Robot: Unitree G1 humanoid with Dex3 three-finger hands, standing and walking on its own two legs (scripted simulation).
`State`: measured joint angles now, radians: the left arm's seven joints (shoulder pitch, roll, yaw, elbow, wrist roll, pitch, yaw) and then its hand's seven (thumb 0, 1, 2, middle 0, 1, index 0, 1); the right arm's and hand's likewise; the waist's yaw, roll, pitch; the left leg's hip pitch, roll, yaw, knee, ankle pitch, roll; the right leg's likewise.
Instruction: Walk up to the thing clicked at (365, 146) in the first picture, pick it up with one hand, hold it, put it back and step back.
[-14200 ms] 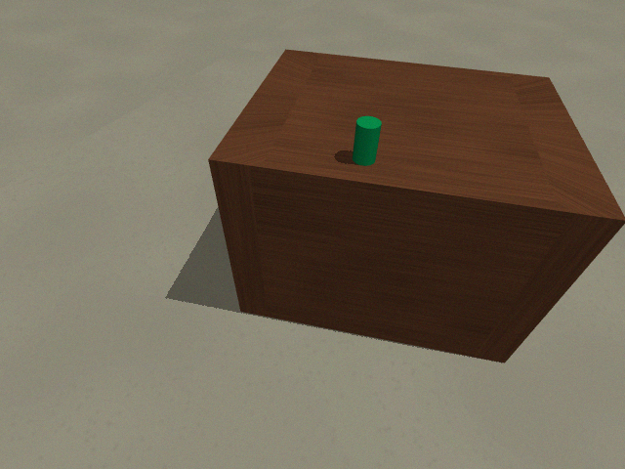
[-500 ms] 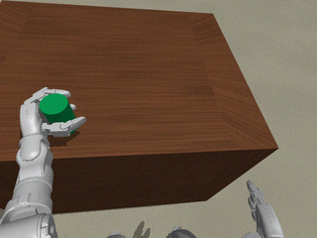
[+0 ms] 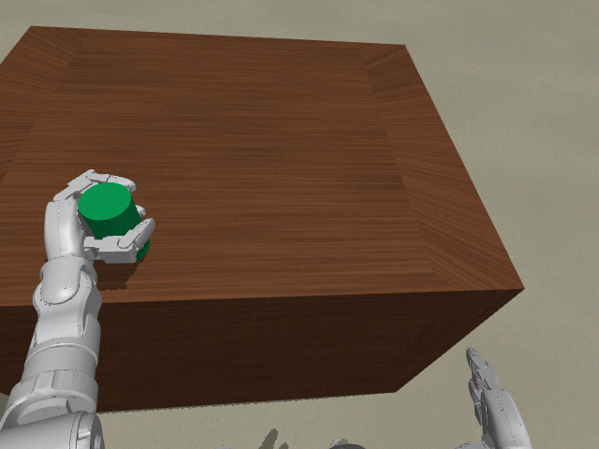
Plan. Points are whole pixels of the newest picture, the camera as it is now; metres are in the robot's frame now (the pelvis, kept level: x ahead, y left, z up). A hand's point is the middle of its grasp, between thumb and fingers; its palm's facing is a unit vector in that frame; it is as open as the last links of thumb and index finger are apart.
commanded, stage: settle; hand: left
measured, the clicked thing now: (117, 225) +0.43 +0.22 +0.06
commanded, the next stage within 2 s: lift in 0.56 s
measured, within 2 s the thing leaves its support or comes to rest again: neither
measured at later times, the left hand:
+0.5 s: hand (119, 197) +0.44 +0.21 +0.10, palm faces +0.18 -0.98 -0.01, open 8.2 cm
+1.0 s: hand (112, 183) +0.42 +0.20 +0.14, palm faces +0.19 -0.98 -0.02, open 8.2 cm
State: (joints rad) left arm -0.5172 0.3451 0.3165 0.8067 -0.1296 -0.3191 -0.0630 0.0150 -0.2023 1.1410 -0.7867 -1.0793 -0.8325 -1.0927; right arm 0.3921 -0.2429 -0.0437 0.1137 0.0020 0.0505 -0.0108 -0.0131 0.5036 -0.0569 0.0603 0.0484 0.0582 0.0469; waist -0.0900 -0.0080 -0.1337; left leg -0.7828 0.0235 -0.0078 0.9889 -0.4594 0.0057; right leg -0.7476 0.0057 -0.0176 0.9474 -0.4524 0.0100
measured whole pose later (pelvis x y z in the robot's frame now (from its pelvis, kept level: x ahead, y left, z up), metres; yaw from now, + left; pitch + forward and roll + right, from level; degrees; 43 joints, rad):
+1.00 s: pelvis +0.01 +0.00 +0.03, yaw +0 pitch +9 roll -1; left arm -0.49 0.31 0.26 0.62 -0.15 -0.10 -0.02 0.01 -0.21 1.14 -0.79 -1.08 -0.84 -1.09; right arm 0.35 -0.24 -0.09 0.29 0.04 0.01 -0.06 -0.01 0.53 -0.05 0.06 0.05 0.06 0.05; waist -0.05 0.02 -0.12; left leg -0.57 0.02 0.01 0.82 -0.40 0.01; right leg -0.54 0.00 0.00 0.79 -0.40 0.01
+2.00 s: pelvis +0.00 -0.01 +0.05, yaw +1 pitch -2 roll +0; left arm -0.33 0.23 0.24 -0.01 -0.20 0.45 0.03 0.01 -0.21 1.15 -0.79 -1.07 -0.84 -1.09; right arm 0.26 -0.24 -0.11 0.61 0.05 -0.18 -0.09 -0.01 0.53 -0.05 0.06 0.05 0.06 0.05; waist 0.01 0.06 -0.06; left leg -0.26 0.00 0.00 0.57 -0.28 0.00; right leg -0.24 -0.01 -0.02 0.57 -0.30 0.01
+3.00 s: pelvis +0.00 +0.00 +0.05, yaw +1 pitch -3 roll +0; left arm -0.29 0.21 0.25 -0.16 -0.22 0.59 0.02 0.01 -0.21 1.16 -0.79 -1.08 -0.84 -1.09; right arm 0.25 -0.24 -0.11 0.65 0.05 -0.23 -0.08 -0.01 0.52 -0.06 0.06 0.05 0.05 0.05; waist 0.02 0.08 -0.06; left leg -0.22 0.00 -0.01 0.54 -0.27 0.00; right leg -0.20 -0.02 -0.02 0.53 -0.28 0.01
